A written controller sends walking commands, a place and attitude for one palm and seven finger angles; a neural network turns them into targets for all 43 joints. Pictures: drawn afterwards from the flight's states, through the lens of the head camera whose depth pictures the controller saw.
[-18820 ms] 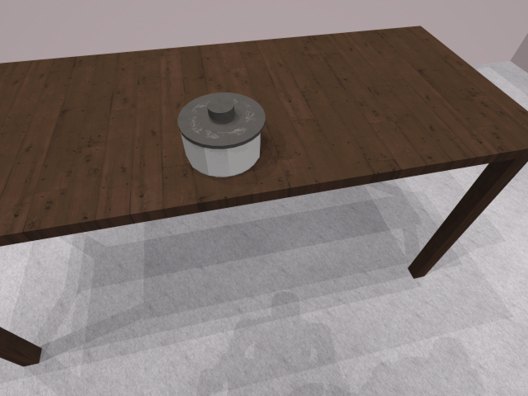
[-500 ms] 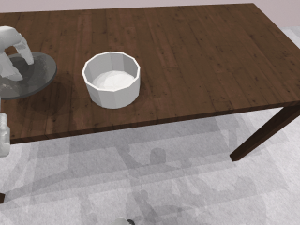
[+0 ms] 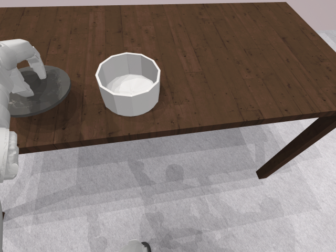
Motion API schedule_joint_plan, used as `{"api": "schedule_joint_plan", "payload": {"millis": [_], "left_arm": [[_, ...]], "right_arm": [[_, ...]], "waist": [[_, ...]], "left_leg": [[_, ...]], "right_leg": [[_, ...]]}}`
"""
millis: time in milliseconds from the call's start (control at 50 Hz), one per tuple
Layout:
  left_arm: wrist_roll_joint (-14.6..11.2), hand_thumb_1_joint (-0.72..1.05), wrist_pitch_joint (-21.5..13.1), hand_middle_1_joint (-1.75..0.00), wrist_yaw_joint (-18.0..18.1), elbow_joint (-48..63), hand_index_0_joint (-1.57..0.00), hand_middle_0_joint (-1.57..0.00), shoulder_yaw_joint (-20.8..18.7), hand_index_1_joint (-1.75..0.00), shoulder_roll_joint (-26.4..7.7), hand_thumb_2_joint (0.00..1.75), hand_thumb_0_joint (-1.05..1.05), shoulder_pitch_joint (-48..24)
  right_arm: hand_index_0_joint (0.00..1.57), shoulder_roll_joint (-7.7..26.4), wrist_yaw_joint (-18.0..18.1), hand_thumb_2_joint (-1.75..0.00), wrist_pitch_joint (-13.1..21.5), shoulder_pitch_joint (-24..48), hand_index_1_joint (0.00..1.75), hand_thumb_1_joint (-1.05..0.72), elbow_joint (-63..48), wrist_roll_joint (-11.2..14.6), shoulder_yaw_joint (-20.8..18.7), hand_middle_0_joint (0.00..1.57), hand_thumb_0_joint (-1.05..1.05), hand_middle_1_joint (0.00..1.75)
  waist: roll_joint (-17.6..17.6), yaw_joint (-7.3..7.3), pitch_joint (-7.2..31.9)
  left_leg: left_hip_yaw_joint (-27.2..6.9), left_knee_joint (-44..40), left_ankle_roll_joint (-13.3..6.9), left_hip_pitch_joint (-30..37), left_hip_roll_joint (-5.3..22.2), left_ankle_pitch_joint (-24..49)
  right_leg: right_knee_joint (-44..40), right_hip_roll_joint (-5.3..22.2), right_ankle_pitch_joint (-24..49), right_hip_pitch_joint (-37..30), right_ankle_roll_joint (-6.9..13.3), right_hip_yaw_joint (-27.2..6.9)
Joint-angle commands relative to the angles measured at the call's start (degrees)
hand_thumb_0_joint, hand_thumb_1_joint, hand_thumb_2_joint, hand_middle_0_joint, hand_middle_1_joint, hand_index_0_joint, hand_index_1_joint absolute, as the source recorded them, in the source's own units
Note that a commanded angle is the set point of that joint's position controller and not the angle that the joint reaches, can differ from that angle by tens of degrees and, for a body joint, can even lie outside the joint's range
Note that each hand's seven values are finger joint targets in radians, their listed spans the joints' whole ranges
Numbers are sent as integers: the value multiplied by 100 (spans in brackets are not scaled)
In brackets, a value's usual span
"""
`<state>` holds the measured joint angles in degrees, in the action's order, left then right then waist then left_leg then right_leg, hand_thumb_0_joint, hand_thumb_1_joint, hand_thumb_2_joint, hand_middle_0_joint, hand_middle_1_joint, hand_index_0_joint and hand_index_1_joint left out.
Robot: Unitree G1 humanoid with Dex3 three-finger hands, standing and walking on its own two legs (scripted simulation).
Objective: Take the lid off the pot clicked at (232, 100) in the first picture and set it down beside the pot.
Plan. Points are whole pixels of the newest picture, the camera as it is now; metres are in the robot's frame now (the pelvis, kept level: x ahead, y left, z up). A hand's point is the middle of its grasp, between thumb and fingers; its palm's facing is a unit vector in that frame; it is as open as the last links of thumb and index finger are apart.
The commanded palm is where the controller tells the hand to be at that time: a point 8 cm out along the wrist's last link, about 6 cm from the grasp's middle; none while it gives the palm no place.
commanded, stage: lower the lid onto the table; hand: left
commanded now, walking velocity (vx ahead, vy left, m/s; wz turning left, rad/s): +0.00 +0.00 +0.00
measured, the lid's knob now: (27, 81) +0.50 +0.31 +0.11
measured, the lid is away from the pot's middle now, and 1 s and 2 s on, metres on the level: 0.24 0.23 0.24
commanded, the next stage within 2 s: open the fingers wide in 0.74 s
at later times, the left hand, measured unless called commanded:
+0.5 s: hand (33, 83) +0.49 +0.29 +0.10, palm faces -0.47 -0.15 -0.87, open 8.2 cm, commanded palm +0.53 +0.29 +0.17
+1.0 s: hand (36, 96) +0.48 +0.30 +0.07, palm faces -0.43 -0.10 -0.90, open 8.2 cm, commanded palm +0.50 +0.29 +0.14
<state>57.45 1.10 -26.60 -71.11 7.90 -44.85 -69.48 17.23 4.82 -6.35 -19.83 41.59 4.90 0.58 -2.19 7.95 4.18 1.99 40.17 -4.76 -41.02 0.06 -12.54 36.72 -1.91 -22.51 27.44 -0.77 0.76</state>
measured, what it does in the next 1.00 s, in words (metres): stands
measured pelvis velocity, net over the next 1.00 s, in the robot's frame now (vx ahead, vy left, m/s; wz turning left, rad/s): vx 0.00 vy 0.00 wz -0.02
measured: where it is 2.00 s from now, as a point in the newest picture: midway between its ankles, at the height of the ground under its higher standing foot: outside the picture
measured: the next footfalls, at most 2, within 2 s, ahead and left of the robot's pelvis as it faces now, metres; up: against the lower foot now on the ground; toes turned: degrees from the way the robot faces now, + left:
none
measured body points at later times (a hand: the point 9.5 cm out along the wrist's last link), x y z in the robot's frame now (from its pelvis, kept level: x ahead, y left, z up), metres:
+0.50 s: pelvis +0.00 +0.00 -0.01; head +0.10 +0.02 +0.43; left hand +0.52 +0.30 +0.15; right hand -0.04 -0.29 -0.12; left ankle +0.07 +0.06 -0.71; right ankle -0.05 -0.14 -0.71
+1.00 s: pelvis +0.00 +0.00 -0.01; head +0.10 +0.01 +0.43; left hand +0.50 +0.30 +0.12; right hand -0.01 -0.29 -0.12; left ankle +0.07 +0.06 -0.71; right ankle -0.05 -0.14 -0.71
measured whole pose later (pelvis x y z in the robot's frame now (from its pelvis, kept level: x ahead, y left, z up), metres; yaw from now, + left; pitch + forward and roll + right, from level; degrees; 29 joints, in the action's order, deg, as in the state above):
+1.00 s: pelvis +0.00 +0.00 -0.01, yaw -1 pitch +16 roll -4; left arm 58.5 -4.5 -19.5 -64.1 0.8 -45.4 -58.3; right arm 16.4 4.8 -9.3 -20.7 40.2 4.2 0.2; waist -2.6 8.4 5.0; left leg 2.0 45.2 -4.5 -47.1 1.0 -14.7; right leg 41.6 -2.8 -24.6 33.5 -0.6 0.6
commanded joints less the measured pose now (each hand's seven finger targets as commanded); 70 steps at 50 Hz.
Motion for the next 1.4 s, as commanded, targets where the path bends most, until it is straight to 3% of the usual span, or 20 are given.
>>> {"api": "schedule_joint_plan", "payload": {"millis": [0,60,140,240,360,380,420,560,740,780,800,820,860,940,980,1120,1200,1240,1280,1380], "left_arm": [[15,63,-56,-110,389,1452,-77,-78,-247,-109,-1443,92,0,-3557],[-20,63,-92,-110,417,1332,-77,-78,-323,-109,-1479,92,0,-3374],[107,63,-9,-110,526,999,-77,-78,-349,-109,-1536,92,0,-3392],[201,63,-45,-110,600,1117,-77,-78,-549,-109,-1896,92,0,-3553],[182,63,-140,-110,566,1237,-77,-78,-520,-109,-1742,92,0,-3272],[226,63,-126,-110,605,1156,-77,-78,-770,-109,-2095,92,0,-3275],[190,63,-86,-110,575,1032,-77,-78,-475,-109,-1679,92,0,-3190],[195,63,-181,-110,627,1091,-77,-78,-823,-109,-2156,92,0,-2881],[166,63,-242,-110,660,1183,-77,-78,-716,-109,-2046,92,0,-2962],[176,63,-314,-110,700,1470,-77,-78,-885,-109,-2244,92,0,-3025],[195,63,-282,-110,693,1121,-77,-78,-684,-109,-1933,92,0,-2772],[120,63,-300,-110,673,1364,-77,-78,-873,-109,-1718,92,0,-1712],[126,61,-686,-109,801,2231,-75,-75,-1068,-109,-1794,89,0,-1621],[55,55,-533,-108,1105,2090,-70,-70,-1252,-107,-2165,85,0,-2105],[101,52,-520,-107,1242,2396,-68,-68,-1396,-106,-2409,83,0,-2329],[28,40,-198,-102,1201,1816,-61,-61,-753,-101,-1652,81,0,-2244],[8,32,-310,-98,1029,1945,-57,-58,-751,-98,-1720,79,0,-2311],[23,29,-313,-97,1003,1679,-55,-56,-827,-96,-1772,78,0,-2037],[4,26,-348,-95,970,1649,-53,-54,-648,-95,-1514,78,0,-2002],[1,17,-369,-91,972,1564,-49,-49,-818,-91,-1625,76,0,-1753]], "right_arm": [[20,1117,131,-90,154,-684,30,-90,-237,-54,-410,20,0,30],[20,1120,146,-90,193,-713,30,-90,-249,-59,-369,20,0,30],[20,1141,140,-90,169,-817,30,-90,-172,-79,-401,20,0,30],[20,1163,166,-90,170,-912,30,-90,-168,-97,-405,20,0,30],[20,1093,179,-90,181,-991,30,-90,-202,-108,-384,20,0,30],[20,1147,174,-90,130,-1022,30,-90,-173,-118,-417,20,0,30],[20,1122,144,-90,104,-1036,30,-90,-178,-98,-428,20,0,30],[20,1134,172,-90,43,-1029,30,-90,-244,-101,-357,20,0,30],[20,1129,204,-90,27,-1058,30,-90,-202,-105,-397,20,0,30],[20,1129,221,-90,20,-1058,30,-90,-217,-121,-407,20,0,30],[20,1095,219,-90,14,-1063,30,-90,-217,-94,-398,20,0,30],[20,1004,110,-90,-30,-939,30,-90,-447,-82,-460,20,0,30],[20,1004,118,-90,-143,-806,30,-90,-478,-140,-438,20,0,30],[20,1081,92,-90,-254,-785,30,-90,-442,-89,-462,20,0,30],[20,1066,98,-90,-211,-755,30,-90,-443,-96,-436,20,0,30],[20,1053,113,-90,-168,-681,30,-90,-375,-66,-405,20,0,30],[20,1039,192,-90,-88,-657,30,-90,-363,-60,-378,20,0,30],[20,1056,184,-90,-109,-660,30,-90,-356,-61,-377,20,0,30],[20,1048,166,-90,-109,-638,30,-90,-358,-68,-377,20,0,30],[20,1066,117,-90,-183,-698,30,-90,-380,-89,-417,20,0,30]], "waist": [[-1107,106,2601],[-719,66,2624],[-808,167,2404],[-868,170,2763],[-1030,115,2941],[-1065,146,2981],[-1113,196,2716],[-826,118,2778],[-1126,256,2775],[-1259,213,3163],[-1199,247,2902],[-1272,-112,3024],[-1045,-62,3074],[-1001,32,2677],[-1271,-23,3179],[-864,162,2602],[-1094,139,2711],[-905,118,2404],[-897,124,2345],[-672,72,2443]], "left_leg": [[-714,-252,41,4122,108,994],[-697,-225,22,3952,110,1142],[-711,-230,42,3774,106,790],[-634,-117,42,3734,108,960],[-582,112,28,3970,124,1799],[-596,121,47,3882,131,1703],[-600,132,59,3789,110,1667],[-481,209,9,3448,64,1568],[-577,266,32,3576,141,1303],[-564,372,39,3814,162,1822],[-585,406,46,3718,129,1805],[-583,355,100,3803,90,2124],[-590,447,74,3939,175,2531],[-668,200,71,3612,146,1393],[-625,253,68,3884,130,1680],[-587,162,34,3579,88,1018],[-572,201,33,3719,77,1260],[-577,147,48,3466,84,1024],[-588,145,50,3495,92,1056],[-548,178,41,3428,66,1159]], "right_leg": [[-578,-333,907,1669,349,228],[-501,-343,999,1539,343,258],[-536,-342,877,1715,341,238],[-461,-346,1031,1572,317,208],[-317,-410,1255,1708,315,255],[-343,-401,1265,1667,298,206],[-355,-407,1229,1850,312,244],[-249,-418,1319,1542,309,240],[-229,-401,1119,1917,299,221],[-159,-399,1313,1856,277,182],[-157,-407,1256,2024,292,222],[-128,-424,1249,1835,357,292],[-71,-426,1251,1944,347,285],[-192,-384,893,1968,355,262],[-157,-381,1039,1793,347,216],[-295,-363,908,1812,328,239],[-285,-346,1038,1789,333,214],[-303,-345,892,1821,336,234],[-276,-347,844,1927,338,248],[-248,-347,927,1797,340,247]]}}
